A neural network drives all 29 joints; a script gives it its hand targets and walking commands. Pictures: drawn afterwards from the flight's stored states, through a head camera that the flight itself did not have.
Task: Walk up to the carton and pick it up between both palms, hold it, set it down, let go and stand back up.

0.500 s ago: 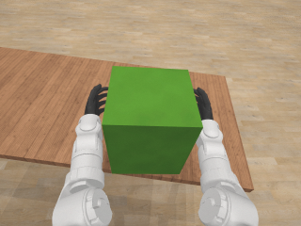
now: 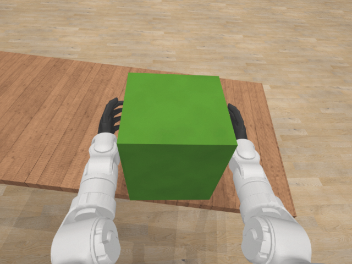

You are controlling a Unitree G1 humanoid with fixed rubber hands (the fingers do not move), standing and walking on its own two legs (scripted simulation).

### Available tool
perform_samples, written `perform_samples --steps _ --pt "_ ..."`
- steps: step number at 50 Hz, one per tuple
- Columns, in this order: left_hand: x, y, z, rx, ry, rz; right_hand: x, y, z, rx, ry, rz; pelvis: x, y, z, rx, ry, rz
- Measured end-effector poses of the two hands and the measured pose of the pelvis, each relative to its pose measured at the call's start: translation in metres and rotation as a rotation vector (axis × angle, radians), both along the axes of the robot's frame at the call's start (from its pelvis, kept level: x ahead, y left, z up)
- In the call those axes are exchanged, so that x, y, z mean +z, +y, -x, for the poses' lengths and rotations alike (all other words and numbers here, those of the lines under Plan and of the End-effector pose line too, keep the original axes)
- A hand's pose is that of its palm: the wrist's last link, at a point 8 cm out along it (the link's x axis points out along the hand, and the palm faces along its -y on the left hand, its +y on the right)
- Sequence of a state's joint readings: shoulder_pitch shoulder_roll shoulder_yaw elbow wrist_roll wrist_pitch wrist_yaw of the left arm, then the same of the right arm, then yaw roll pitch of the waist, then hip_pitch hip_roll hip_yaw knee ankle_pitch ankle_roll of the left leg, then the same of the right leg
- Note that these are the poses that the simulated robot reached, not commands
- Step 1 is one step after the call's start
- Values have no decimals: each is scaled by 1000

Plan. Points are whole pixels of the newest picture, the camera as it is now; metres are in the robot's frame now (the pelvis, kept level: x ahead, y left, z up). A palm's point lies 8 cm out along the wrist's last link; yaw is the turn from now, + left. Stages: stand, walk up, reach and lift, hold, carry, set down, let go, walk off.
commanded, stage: set down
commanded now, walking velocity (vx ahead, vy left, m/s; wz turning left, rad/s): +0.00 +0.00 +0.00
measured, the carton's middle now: (172, 141) +0.41 +0.03 +0.05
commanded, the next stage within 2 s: none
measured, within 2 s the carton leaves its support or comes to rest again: neither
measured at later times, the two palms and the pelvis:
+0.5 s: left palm (92, 123) +0.42 +0.22 +0.08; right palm (253, 127) +0.44 -0.17 +0.08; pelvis -0.01 -0.01 -0.02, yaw +1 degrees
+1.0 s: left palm (85, 97) +0.42 +0.22 +0.15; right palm (272, 100) +0.45 -0.18 +0.16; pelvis -0.03 -0.03 -0.01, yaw +3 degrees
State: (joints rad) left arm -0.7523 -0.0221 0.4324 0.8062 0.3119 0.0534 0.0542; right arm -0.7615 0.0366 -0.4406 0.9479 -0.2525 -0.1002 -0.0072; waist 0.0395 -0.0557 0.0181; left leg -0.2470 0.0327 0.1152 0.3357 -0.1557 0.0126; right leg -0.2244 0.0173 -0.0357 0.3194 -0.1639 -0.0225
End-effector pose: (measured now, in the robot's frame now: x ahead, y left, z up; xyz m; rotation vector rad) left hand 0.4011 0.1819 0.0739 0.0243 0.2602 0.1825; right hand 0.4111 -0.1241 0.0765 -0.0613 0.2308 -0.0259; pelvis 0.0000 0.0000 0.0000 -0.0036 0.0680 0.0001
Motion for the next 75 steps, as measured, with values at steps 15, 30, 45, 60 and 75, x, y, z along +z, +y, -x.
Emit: perform_samples --steps 15,30,45,60,75 --pt "-14 18 -21 23 16 4 -11 -5 -29 -2 58 6 -12 0 7 3 206 29" --pt "16 42 -15 25 -42 -17 18 -60 -30 -48 33 -6 -17 -14 16 30 219 22" --pt "61 36 -20 -2 -38 -13 69 -62 -39 -32 -1 -57 -16 -27 28 47 204 8" --pt "122 46 -26 23 -57 -9 118 -48 -41 -27 27 -56 -7 -27 22 52 138 9" --pt "131 53 -4 -1 -22 -8 121 -60 -23 -17 21 -70 -2 -16 18 39 26 8"
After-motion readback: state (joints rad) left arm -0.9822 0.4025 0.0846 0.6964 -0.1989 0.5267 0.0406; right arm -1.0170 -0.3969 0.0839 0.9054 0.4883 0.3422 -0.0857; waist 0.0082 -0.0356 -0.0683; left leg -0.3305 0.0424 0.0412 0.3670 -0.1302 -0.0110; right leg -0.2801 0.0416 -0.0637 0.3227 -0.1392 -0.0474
